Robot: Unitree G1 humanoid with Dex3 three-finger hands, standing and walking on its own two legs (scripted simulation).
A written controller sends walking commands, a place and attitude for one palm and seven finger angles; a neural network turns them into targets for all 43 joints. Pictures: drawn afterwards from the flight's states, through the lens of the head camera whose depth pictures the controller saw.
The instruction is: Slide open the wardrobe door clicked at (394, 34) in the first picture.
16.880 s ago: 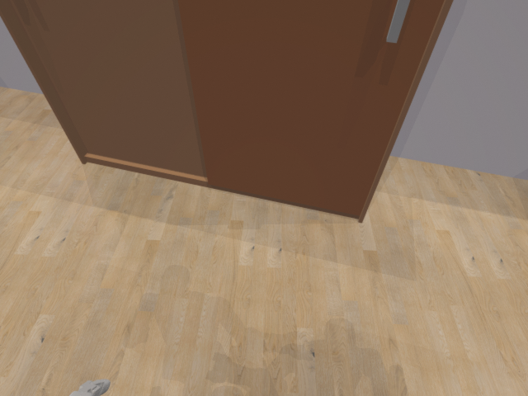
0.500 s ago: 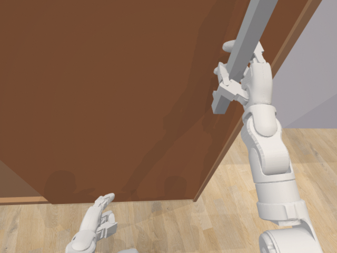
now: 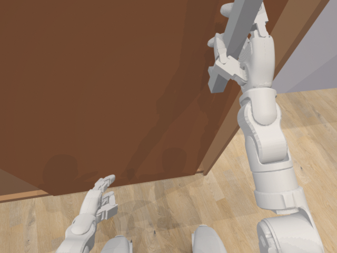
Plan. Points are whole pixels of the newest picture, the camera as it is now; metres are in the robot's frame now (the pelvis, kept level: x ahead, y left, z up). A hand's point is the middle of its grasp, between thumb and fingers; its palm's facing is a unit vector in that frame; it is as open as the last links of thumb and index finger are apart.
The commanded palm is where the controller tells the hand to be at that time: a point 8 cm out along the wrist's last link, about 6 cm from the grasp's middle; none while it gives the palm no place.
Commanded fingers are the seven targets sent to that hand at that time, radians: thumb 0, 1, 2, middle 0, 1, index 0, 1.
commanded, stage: step sideways, sliding the door along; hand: right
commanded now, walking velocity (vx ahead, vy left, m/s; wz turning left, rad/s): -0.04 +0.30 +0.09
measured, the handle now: (237, 10) +0.44 -0.13 +0.28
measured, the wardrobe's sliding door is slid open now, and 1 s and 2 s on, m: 0.06 0.37 0.55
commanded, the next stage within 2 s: stop walking and hold the door there in 1.90 s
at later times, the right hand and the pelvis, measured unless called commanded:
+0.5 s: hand (137, 66) +0.39 +0.03 +0.22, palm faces +0.02 +1.00 -0.05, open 6.9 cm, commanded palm +0.36 +0.03 +0.24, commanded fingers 0.00 -0.90 -0.90 0.45 1.40 0.45 1.40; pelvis +0.00 +0.11 +0.00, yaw -3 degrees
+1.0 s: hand (24, 75) +0.37 +0.19 +0.23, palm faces -0.09 +0.99 -0.08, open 7.0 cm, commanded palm +0.36 +0.16 +0.23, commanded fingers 0.00 -0.90 -0.90 0.45 1.40 0.45 1.40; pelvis -0.02 +0.24 +0.01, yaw +3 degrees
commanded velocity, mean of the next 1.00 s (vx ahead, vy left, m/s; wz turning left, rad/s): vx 0.00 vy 0.30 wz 0.12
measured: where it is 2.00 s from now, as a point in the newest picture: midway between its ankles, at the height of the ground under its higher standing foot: outside the picture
